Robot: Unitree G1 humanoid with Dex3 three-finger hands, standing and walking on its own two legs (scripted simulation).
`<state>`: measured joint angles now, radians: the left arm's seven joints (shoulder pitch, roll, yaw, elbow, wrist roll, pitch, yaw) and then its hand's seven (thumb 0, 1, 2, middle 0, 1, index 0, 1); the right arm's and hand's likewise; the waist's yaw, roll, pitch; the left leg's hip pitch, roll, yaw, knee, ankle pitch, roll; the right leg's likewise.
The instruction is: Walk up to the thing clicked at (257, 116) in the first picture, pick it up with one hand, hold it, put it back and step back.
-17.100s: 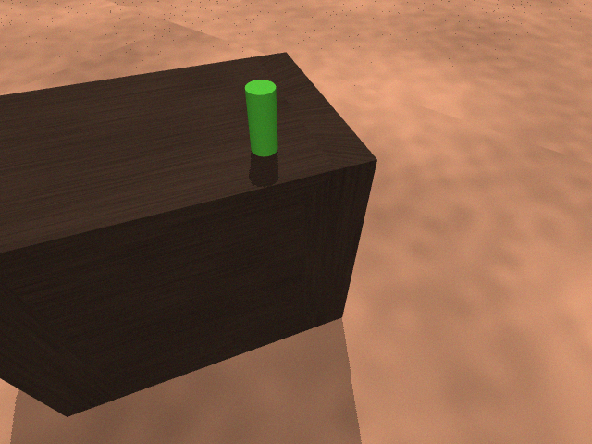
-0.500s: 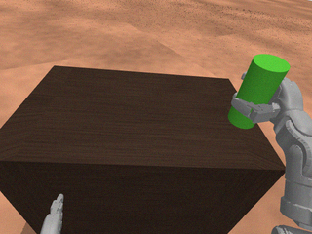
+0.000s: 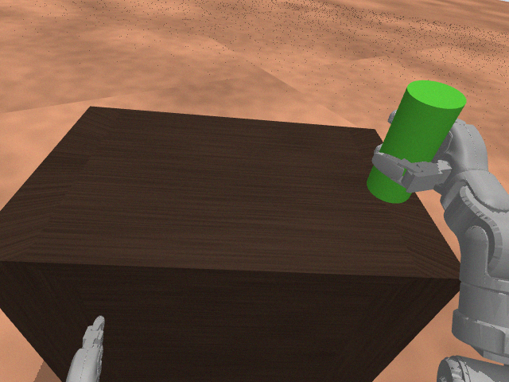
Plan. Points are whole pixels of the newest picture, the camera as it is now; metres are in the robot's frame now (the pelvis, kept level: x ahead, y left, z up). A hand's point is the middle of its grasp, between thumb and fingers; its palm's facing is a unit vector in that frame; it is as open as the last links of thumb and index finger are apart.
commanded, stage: hold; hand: right
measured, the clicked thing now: (408, 147) +0.34 -0.17 +0.28
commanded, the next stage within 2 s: crouch in 0.66 s
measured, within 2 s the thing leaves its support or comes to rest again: neither
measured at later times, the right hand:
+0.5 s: hand (405, 155) +0.34 -0.17 +0.27, palm faces +0.11 +0.99 -0.03, open 9.2 cm
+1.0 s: hand (400, 159) +0.35 -0.17 +0.25, palm faces +0.11 +0.99 -0.01, open 9.2 cm
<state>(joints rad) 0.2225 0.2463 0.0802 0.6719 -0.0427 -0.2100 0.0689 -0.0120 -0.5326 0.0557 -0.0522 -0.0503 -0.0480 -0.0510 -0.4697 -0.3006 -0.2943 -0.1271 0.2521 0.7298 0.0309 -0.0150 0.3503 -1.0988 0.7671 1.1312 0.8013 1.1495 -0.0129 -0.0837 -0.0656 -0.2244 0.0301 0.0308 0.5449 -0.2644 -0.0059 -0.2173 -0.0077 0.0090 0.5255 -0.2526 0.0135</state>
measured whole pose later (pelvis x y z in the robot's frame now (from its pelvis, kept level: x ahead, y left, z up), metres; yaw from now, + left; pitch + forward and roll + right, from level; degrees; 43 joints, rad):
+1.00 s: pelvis +0.00 +0.00 +0.00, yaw +0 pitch -4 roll +0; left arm 0.21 0.24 0.09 0.66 -0.04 -0.21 0.07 -0.01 -0.52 0.05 -0.05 -0.05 -0.05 -0.05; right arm -0.48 -0.29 -0.28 -0.03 0.24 0.70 0.03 -0.02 0.36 -1.11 0.77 1.13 0.81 1.15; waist -0.01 -0.07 -0.06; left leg -0.21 0.03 0.03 0.54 -0.26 -0.01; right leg -0.21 -0.01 0.01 0.52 -0.25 0.01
